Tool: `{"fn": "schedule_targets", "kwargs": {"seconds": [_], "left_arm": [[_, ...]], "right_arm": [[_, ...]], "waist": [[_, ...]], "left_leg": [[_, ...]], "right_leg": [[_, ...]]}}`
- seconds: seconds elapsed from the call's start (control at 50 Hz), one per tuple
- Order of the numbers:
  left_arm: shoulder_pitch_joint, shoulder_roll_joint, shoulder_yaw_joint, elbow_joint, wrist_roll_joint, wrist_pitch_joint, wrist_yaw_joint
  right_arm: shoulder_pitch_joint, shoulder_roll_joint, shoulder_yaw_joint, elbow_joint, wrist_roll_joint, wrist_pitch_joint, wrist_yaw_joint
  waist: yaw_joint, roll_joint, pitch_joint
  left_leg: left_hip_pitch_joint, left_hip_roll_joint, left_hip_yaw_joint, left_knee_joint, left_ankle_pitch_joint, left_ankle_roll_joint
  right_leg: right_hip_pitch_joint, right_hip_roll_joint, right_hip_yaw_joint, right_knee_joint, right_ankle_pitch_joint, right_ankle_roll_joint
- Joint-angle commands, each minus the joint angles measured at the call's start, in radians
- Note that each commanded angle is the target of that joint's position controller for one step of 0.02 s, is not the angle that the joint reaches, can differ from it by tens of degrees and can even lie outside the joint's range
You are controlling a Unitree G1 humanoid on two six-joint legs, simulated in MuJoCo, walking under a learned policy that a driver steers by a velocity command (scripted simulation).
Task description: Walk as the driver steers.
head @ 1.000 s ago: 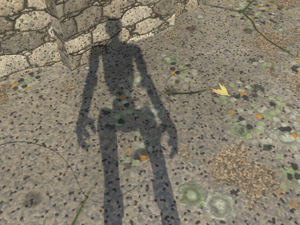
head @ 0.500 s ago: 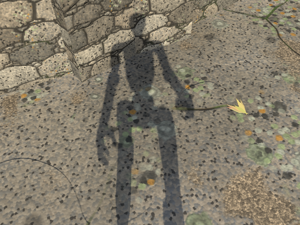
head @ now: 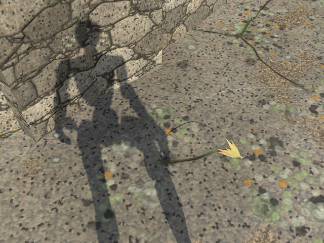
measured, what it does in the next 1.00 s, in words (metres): walks ahead, turning right: right foot, then left foot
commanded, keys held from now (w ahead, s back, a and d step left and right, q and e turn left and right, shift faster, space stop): w+e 0.92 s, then no key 0.08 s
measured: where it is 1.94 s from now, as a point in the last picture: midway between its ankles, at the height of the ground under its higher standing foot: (211, 195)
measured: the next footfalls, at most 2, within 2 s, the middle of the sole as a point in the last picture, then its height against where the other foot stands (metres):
right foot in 0.26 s outside the picture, level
left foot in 0.74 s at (170, 212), level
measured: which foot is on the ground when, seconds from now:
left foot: down 0.00-0.28, up 0.30-0.72, down 0.74-1.00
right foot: up 0.00-0.24, down 0.26-0.74, up 0.76-1.00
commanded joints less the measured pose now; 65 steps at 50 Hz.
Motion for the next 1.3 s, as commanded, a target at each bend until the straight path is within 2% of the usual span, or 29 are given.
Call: {"fn": "schedule_targets", "kwargs": {"seconds": [0.02, 0.16, 0.2, 0.24, 0.26, 0.28, 0.3, 0.32, 0.34, 0.38, 0.44, 0.56, 0.66, 0.72, 0.74, 0.76, 0.78, 0.8, 0.82, 0.86, 0.92, 1.06, 1.12, 1.18, 1.2, 1.22, 1.24, 1.26, 1.3], "left_arm": [[-0.015, 0.032, 0.006, -0.051, 0.007, -0.009, -0.015], [-0.217, 0.01, -0.015, -0.175, 0.005, -0.01, -0.065], [-0.183, 0.04, -0.001, -0.196, 0.002, -0.007, -0.078], [0.018, 0.113, 0.04, -0.164, -0.002, -0.003, -0.079], [0.19, 0.189, 0.078, -0.127, -0.003, 0.002, -0.063], [0.261, 0.3, 0.104, -0.115, -0.003, 0.009, -0.043], [0.27, 0.278, 0.087, -0.138, 0.009, 0.0, -0.044], [0.25, 0.203, 0.067, -0.135, 0.02, -0.007, -0.043], [0.184, 0.159, 0.055, -0.146, 0.013, -0.014, -0.041], [0.051, 0.096, 0.034, -0.188, 0.018, -0.016, -0.041], [0.047, 0.123, 0.038, -0.201, 0.016, -0.02, -0.027], [0.143, 0.162, 0.05, -0.191, 0.005, -0.007, 0.001], [0.186, 0.151, 0.05, -0.179, -0.001, 0.004, 0.009], [0.156, 0.127, 0.042, -0.201, 0.008, 0.013, 0.012], [0.148, 0.074, 0.02, -0.222, 0.019, 0.01, 0.007], [0.282, 0.008, 0.001, -0.248, -0.003, 0.0, 0.006], [0.311, 0.081, 0.005, -0.242, -0.016, -0.004, 0.007], [0.226, 0.162, 0.026, -0.24, -0.016, 0.001, 0.007], [0.155, 0.168, 0.03, -0.254, -0.005, 0.008, 0.009], [0.11, 0.138, 0.034, -0.275, 0.006, 0.014, 0.002], [0.112, 0.082, 0.025, -0.294, -0.004, 0.032, -0.007], [-0.025, 0.025, 0.0, -0.343, 0.018, 0.018, -0.026], [-0.081, 0.045, 0.006, -0.369, 0.02, 0.014, -0.044], [0.037, 0.104, 0.034, -0.336, 0.036, 0.01, -0.041], [0.099, 0.17, 0.054, -0.322, 0.045, 0.012, -0.028], [0.159, 0.236, 0.057, -0.333, 0.075, 0.02, -0.011], [0.149, 0.157, 0.023, -0.326, 0.065, 0.022, -0.014], [0.116, 0.104, 0.008, -0.324, 0.047, 0.028, -0.026], [-0.003, 0.091, 0.0, -0.316, 0.034, 0.027, -0.035]], "right_arm": [[-0.072, -0.141, -0.02, -0.073, 0.002, -0.015, -0.021], [0.055, -0.176, -0.031, -0.043, 0.022, 0.032, -0.032], [0.023, -0.204, -0.039, -0.063, 0.025, 0.048, -0.038], [-0.013, -0.225, -0.044, -0.087, 0.024, 0.066, -0.047], [-0.021, -0.219, -0.039, -0.106, 0.023, 0.064, -0.05], [0.051, -0.092, -0.001, -0.153, -0.005, 0.038, -0.033], [0.025, -0.095, 0.009, -0.178, 0.019, -0.013, -0.014], [-0.095, -0.161, -0.012, -0.21, 0.058, -0.043, -0.001], [-0.129, -0.159, -0.009, -0.221, 0.062, -0.056, 0.0], [-0.115, -0.165, -0.026, -0.204, 0.025, -0.041, -0.016], [-0.101, -0.139, -0.029, -0.224, 0.007, -0.004, -0.018], [-0.329, -0.091, -0.009, -0.305, 0.012, -0.003, -0.013], [-0.373, -0.153, -0.024, -0.342, 0.028, -0.021, 0.006], [-0.213, -0.197, -0.048, -0.306, 0.021, -0.038, 0.005], [-0.075, -0.242, -0.062, -0.291, 0.003, -0.042, -0.002], [0.053, -0.334, -0.087, -0.265, -0.013, -0.029, -0.006], [0.057, -0.269, -0.074, -0.259, 0.013, -0.022, 0.002], [0.002, -0.186, -0.051, -0.282, 0.02, -0.016, 0.0], [-0.05, -0.16, -0.041, -0.291, 0.015, -0.006, -0.002], [-0.105, -0.125, -0.027, -0.281, 0.002, -0.001, -0.003], [-0.101, -0.14, -0.035, -0.26, 0.01, -0.011, -0.002], [-0.094, -0.196, -0.044, -0.222, 0.024, 0.016, -0.014], [-0.055, -0.219, -0.046, -0.196, 0.041, 0.032, -0.015], [-0.078, -0.224, -0.047, -0.187, 0.057, 0.043, -0.019], [-0.039, -0.193, -0.035, -0.185, 0.04, 0.039, -0.018], [0.019, -0.129, -0.006, -0.211, -0.003, 0.029, -0.008], [0.095, -0.094, 0.018, -0.185, 0.005, 0.032, 0.006], [0.049, -0.173, -0.005, -0.175, 0.03, 0.05, 0.011], [-0.044, -0.16, -0.005, -0.189, 0.031, 0.082, -0.004]], "waist": [[0.032, 0.077, 0.059], [-0.032, 0.063, 0.101], [0.01, 0.107, 0.053], [0.129, 0.137, -0.073], [0.211, 0.092, -0.164], [0.148, -0.146, -0.266], [0.142, -0.137, -0.403], [0.173, -0.072, -0.299], [0.141, -0.019, -0.185], [0.051, 0.06, -0.077], [0.013, 0.023, -0.052], [0.093, -0.038, -0.011], [0.096, -0.069, -0.012], [0.006, -0.088, -0.073], [-0.057, -0.02, -0.198], [-0.022, 0.275, -0.348], [-0.019, 0.348, -0.345], [-0.042, 0.217, -0.204], [-0.035, 0.136, -0.118], [0.008, 0.138, -0.024], [0.026, 0.154, -0.006], [0.009, 0.125, -0.029], [-0.002, 0.138, -0.041], [0.082, 0.126, -0.101], [0.099, 0.059, -0.16], [0.087, -0.127, -0.286], [0.063, -0.199, -0.451], [0.081, -0.093, -0.398], [0.046, -0.019, -0.204]], "left_leg": [[-0.092, 0.277, -0.081, -0.157, 0.181, 0.112], [0.182, 0.35, 0.009, -0.04, 0.383, 0.087], [0.21, 0.358, 0.042, 0.079, 0.715, 0.064], [0.163, 0.332, 0.076, 0.375, 0.96, 0.029], [-0.021, 0.292, 0.083, 0.636, 0.789, -0.012], [-0.457, 0.131, 0.061, 1.017, 0.031, -0.077], [-0.654, 0.007, -0.177, 1.198, -0.416, -0.075], [-0.764, 0.076, -0.251, 1.212, -0.341, -0.045], [-0.764, 0.125, -0.238, 1.133, -0.247, -0.026], [-0.621, 0.191, -0.226, 0.972, -0.15, -0.039], [-0.534, 0.196, -0.209, 0.838, -0.106, -0.093], [-0.468, 0.103, -0.177, 0.375, 0.251, -0.123], [-0.419, 0.084, -0.228, 0.248, 0.211, -0.092], [-0.201, 0.084, -0.205, 0.194, 0.125, -0.034], [0.039, 0.21, -0.313, 0.221, 0.089, 0.022], [0.414, 0.448, -0.733, 0.166, -0.082, 0.182], [0.44, 0.511, -0.959, 0.085, -0.302, 0.212], [0.32, 0.467, -0.815, 0.065, -0.346, 0.162], [0.189, 0.424, -0.66, 0.059, -0.242, 0.124], [0.001, 0.35, -0.473, 0.008, -0.05, 0.102], [-0.062, 0.329, -0.33, -0.056, 0.066, 0.117], [-0.077, 0.272, -0.071, 0.001, 0.587, 0.105], [0.004, 0.301, -0.09, 0.06, 0.576, 0.092], [0.017, 0.27, -0.082, 0.259, 0.617, 0.04], [-0.067, 0.212, -0.042, 0.409, 0.478, -0.012], [-0.363, 0.12, -0.022, 0.721, -0.042, -0.08], [-0.424, 0.096, -0.174, 0.885, -0.54, -0.107], [-0.433, 0.139, -0.229, 0.926, -0.535, -0.116], [-0.484, 0.172, -0.202, 0.845, -0.467, -0.124]], "right_leg": [[0.023, -0.005, -0.016, -0.152, 0.173, 0.007], [-0.056, 0.032, -0.133, -0.343, 0.065, -0.031], [0.052, 0.087, -0.194, -0.35, -0.037, -0.064], [0.336, 0.172, -0.236, -0.378, -0.07, -0.117], [0.632, 0.149, -0.136, -0.432, -0.033, -0.166], [1.001, -0.112, 0.356, -0.466, -0.12, -0.322], [1.143, -0.243, 0.776, -0.647, -0.186, -0.426], [1.095, -0.201, 0.629, -0.671, -0.156, -0.354], [0.944, -0.156, 0.463, -0.67, -0.081, -0.309], [0.661, -0.076, 0.278, -0.712, 0.087, -0.257], [0.501, -0.039, 0.199, -0.749, 0.214, -0.269], [0.434, 0.043, 0.125, -0.737, 0.083, -0.187], [0.55, -0.02, 0.263, -0.634, -0.016, -0.159], [0.558, 0.019, 0.288, -0.472, 0.072, -0.116], [0.461, 0.079, 0.221, -0.237, 0.012, -0.081], [0.112, 0.228, 0.081, 0.114, -0.336, -0.005], [-0.061, 0.173, 0.086, 0.292, -0.514, 0.007], [-0.111, 0.123, 0.092, 0.354, -0.428, 0.012], [-0.09, 0.084, 0.051, 0.347, -0.349, 0.017], [-0.02, 0.026, 0.041, 0.257, -0.26, 0.016], [0.009, -0.001, 0.009, 0.19, -0.213, 0.022], [0.17, 0.068, -0.092, -0.254, 0.083, 0.04], [0.211, 0.091, -0.099, -0.368, 0.066, 0.014], [0.42, 0.142, -0.127, -0.539, 0.136, -0.047], [0.59, 0.077, -0.067, -0.536, 0.458, -0.083], [0.916, -0.179, 0.214, -0.423, 0.94, -0.226], [0.969, -0.324, 0.392, -0.458, 0.957, -0.362], [0.871, -0.248, 0.315, -0.489, 0.782, -0.324], [0.663, -0.16, 0.197, -0.558, 0.499, -0.237]]}}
